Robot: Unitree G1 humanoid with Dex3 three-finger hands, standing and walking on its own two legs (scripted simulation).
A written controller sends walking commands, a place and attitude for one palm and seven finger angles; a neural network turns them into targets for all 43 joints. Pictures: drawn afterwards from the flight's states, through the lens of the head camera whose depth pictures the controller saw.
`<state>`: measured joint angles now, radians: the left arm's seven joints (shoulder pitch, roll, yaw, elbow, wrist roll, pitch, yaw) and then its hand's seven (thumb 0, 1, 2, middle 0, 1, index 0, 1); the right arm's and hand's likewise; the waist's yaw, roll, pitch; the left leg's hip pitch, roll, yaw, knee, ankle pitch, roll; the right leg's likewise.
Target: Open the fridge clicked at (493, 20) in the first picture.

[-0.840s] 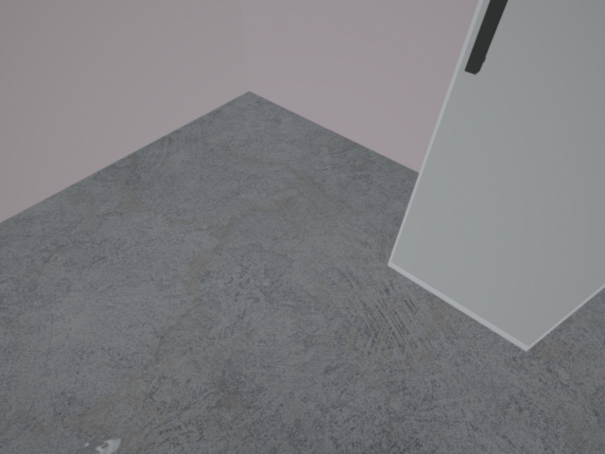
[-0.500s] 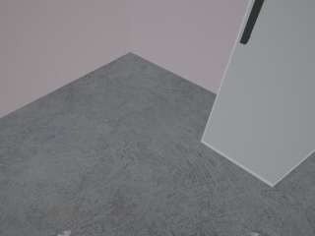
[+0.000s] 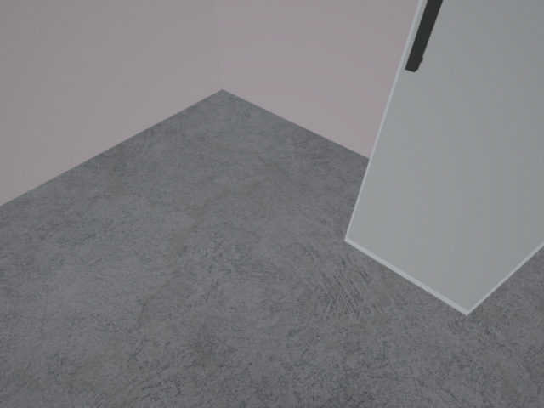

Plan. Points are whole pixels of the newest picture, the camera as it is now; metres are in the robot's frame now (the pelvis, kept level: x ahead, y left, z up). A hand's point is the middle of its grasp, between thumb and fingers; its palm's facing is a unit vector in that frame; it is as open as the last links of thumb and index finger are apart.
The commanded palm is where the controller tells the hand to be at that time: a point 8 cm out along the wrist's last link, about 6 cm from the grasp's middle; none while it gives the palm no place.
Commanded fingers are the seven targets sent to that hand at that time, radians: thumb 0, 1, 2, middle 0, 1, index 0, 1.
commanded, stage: stand and wait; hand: left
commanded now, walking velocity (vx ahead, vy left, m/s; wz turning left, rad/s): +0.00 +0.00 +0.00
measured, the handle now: out of the picture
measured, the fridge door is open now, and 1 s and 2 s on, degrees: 0 0 0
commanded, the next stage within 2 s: look at it before walking up in 0.04 s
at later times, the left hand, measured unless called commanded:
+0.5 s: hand out of the picture +0.07 +0.24 -0.16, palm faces -0.03 -0.94 -0.33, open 7.4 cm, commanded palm none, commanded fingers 0.00 0.90 0.90 -0.20 -0.30 -0.20 -0.30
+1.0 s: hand out of the picture +0.04 +0.22 -0.18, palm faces +0.11 -0.97 -0.22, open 7.4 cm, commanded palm none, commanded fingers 0.00 0.90 0.90 -0.20 -0.30 -0.20 -0.30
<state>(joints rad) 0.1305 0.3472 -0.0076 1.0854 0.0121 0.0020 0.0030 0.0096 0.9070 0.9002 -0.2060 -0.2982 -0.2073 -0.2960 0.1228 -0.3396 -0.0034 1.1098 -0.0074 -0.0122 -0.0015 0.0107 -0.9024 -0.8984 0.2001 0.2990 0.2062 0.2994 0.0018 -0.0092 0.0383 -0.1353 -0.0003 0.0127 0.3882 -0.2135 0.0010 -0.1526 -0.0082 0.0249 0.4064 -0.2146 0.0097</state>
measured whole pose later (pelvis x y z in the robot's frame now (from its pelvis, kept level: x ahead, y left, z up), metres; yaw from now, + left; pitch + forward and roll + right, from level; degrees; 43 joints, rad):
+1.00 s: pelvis +0.03 +0.02 -0.01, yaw +7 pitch -1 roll -1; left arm 0.25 0.25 0.02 1.02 0.03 0.00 0.00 0.01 0.91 0.90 -0.21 -0.30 -0.21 -0.30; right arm 0.26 -0.25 -0.01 1.07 -0.01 0.02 0.02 0.01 -0.91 -0.90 0.20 0.30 0.20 0.30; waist 0.00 -0.02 0.03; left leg -0.29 0.03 0.06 0.65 -0.42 0.01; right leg -0.14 -0.05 -0.09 0.49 -0.33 0.02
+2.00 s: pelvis +0.18 +0.08 +0.00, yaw -18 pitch +0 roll -2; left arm 0.17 0.29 0.11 0.89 0.03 0.07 -0.02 0.01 0.91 0.90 -0.20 -0.30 -0.20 -0.30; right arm 0.19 -0.17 -0.03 0.90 -0.02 -0.01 -0.03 0.01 -0.90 -0.90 0.20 0.30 0.21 0.30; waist 0.02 -0.05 0.08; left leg -0.20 0.09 0.17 0.49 -0.29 0.01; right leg -0.54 -0.01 0.00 1.17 -0.39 0.07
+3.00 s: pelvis +0.25 +0.00 +0.00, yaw -38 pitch +1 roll +0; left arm 0.20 0.18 0.06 1.05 0.03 0.02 -0.03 0.01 0.92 0.90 -0.20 -0.30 -0.20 -0.30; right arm 0.45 -0.13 -0.04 1.12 -0.03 -0.03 -0.02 0.01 -0.90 -0.90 0.20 0.30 0.21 0.30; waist -0.06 -0.01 0.04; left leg -0.09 0.11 0.19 0.41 -0.31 -0.04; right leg -0.37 -0.07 -0.10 0.61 -0.31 0.01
